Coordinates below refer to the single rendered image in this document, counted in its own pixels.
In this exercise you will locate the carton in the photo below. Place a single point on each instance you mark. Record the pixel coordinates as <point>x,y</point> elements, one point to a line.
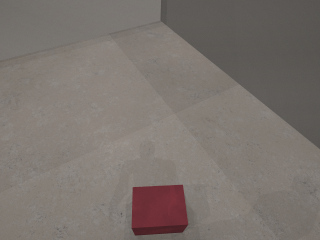
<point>158,210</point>

